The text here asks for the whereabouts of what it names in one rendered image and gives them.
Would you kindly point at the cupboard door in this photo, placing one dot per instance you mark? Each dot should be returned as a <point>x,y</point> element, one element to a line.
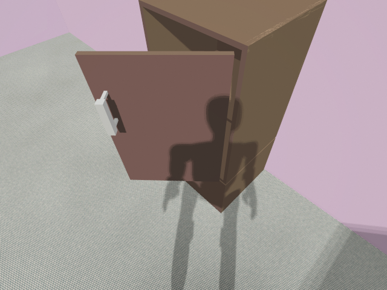
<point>171,107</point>

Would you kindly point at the handle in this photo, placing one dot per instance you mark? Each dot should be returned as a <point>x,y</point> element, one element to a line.
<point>105,114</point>

